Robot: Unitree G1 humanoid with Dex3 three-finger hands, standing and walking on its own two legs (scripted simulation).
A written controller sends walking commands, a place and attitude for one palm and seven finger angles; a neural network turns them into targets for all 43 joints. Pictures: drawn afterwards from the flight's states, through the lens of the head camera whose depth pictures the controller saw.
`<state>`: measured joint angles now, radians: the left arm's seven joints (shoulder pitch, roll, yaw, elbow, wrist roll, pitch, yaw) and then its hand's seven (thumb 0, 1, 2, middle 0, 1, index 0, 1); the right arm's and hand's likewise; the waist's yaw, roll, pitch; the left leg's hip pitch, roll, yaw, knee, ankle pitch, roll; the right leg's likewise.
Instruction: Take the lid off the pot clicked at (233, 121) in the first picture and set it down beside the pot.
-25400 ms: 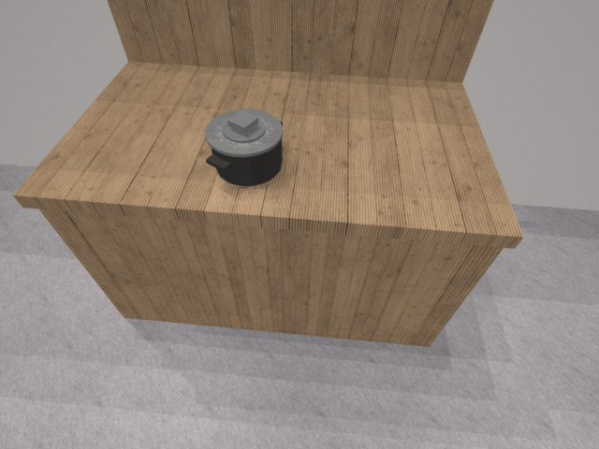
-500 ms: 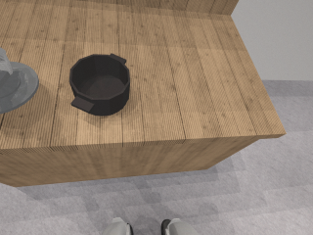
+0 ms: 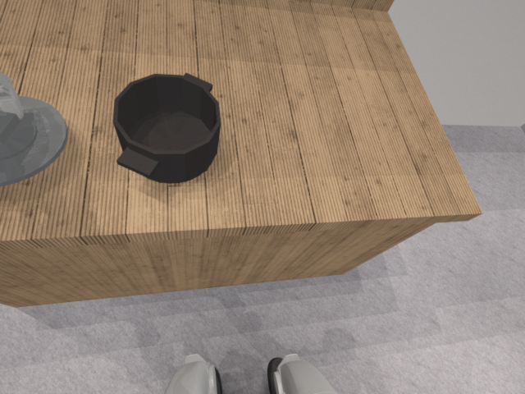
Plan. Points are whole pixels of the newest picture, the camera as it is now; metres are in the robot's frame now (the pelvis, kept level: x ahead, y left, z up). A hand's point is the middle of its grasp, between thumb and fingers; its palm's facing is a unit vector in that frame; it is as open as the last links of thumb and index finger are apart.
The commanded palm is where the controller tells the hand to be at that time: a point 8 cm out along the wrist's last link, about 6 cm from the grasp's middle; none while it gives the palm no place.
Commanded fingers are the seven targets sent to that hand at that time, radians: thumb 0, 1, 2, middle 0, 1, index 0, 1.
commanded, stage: lower the lid onto the table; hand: left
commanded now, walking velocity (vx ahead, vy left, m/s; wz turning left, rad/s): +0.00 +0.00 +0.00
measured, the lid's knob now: out of the picture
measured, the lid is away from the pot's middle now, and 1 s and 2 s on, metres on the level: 0.24 0.26 0.26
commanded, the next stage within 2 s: open the fingers wide in 0.22 s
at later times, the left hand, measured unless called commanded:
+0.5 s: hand out of the picture +0.46 +0.36 +0.01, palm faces -0.44 -0.15 -0.88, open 8.3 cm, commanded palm +0.51 +0.33 +0.07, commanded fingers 0.00 0.45 0.88 -0.69 -1.07 -0.64 -1.05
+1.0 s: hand out of the picture +0.44 +0.36 +0.02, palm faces -0.45 -0.12 -0.89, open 8.8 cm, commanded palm +0.51 +0.33 +0.07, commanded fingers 0.00 0.09 0.62 -0.38 -0.94 -0.38 -0.93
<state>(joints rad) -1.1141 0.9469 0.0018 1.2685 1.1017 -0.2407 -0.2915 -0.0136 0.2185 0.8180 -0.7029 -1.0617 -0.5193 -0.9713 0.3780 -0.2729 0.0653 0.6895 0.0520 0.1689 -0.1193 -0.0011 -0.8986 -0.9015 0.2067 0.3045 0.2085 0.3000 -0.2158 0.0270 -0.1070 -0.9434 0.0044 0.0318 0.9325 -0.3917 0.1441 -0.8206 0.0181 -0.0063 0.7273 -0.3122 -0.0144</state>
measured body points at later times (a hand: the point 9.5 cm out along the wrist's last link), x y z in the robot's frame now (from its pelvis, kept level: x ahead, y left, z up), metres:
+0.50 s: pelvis -0.01 +0.00 -0.01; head +0.13 +0.07 +0.42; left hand +0.48 +0.37 +0.06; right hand -0.02 -0.27 -0.09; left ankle +0.02 +0.02 -0.69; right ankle +0.02 -0.20 -0.68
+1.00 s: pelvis -0.02 -0.01 -0.01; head +0.10 +0.06 +0.42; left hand +0.46 +0.36 +0.07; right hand +0.00 -0.29 -0.10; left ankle +0.02 +0.02 -0.69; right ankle +0.02 -0.21 -0.68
